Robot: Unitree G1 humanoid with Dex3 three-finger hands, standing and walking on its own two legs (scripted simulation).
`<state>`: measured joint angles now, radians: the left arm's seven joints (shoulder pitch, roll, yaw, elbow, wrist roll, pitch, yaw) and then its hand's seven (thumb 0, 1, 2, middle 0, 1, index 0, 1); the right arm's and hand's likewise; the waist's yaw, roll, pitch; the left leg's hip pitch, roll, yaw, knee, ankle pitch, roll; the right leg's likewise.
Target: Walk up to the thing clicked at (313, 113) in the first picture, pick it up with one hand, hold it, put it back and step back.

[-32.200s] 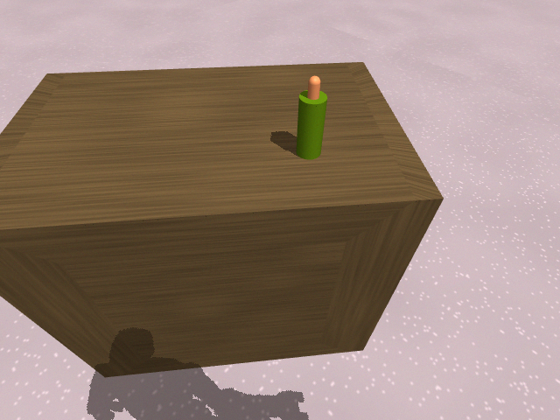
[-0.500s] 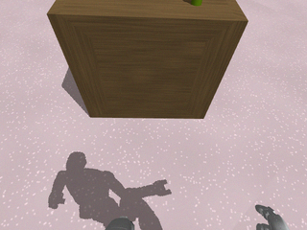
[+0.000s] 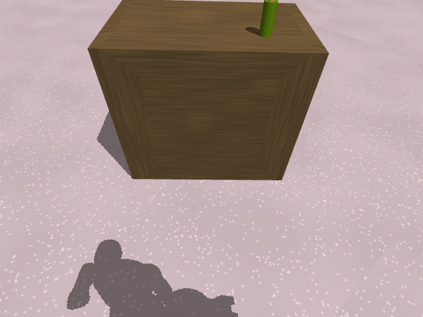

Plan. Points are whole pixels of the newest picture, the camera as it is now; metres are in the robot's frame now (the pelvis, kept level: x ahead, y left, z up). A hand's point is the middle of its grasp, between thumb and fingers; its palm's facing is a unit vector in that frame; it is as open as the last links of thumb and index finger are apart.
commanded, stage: step back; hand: right
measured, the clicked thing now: (269, 13) +1.15 -0.19 +0.12
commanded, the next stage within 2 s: stand in 0.68 s
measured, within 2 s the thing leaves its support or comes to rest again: neither
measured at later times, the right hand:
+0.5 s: hand out of the picture +0.12 -0.25 -0.16, palm faces -0.07 +0.93 -0.37, open 7.4 cm
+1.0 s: hand out of the picture +0.16 -0.24 -0.14, palm faces -0.03 +0.94 -0.33, open 7.4 cm
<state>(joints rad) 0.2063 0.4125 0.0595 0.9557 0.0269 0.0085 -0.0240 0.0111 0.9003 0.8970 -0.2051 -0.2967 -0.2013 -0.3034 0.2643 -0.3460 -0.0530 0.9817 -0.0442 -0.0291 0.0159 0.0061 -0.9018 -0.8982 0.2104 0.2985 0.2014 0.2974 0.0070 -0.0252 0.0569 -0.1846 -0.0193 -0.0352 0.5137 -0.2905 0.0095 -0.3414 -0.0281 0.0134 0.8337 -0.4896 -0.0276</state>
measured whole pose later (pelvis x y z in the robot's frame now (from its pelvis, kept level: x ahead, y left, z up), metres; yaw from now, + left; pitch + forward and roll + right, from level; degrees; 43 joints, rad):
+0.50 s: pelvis +0.05 +0.00 +0.00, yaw +1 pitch -2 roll +0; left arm 0.13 0.38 0.03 1.01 0.00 -0.01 -0.01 0.01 0.90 0.90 -0.21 -0.30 -0.20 -0.30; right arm 0.17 -0.35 -0.03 1.05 -0.03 -0.02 0.00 0.00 -0.91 -0.90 0.21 0.30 0.20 0.30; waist 0.03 -0.02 0.08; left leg -0.26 0.01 0.00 0.58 -0.29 -0.01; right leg -0.23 -0.05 -0.02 0.60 -0.33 0.02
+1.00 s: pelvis +0.04 +0.00 +0.01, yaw +1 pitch -3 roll +0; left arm 0.09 0.35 -0.01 1.13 0.01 -0.03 -0.01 0.01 0.90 0.90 -0.20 -0.30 -0.20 -0.30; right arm 0.04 -0.34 -0.01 1.11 -0.01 -0.02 0.01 0.00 -0.90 -0.90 0.21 0.30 0.20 0.30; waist 0.01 0.00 0.06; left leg -0.13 0.02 0.01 0.34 -0.16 -0.01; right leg -0.10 -0.04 -0.01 0.34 -0.19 0.03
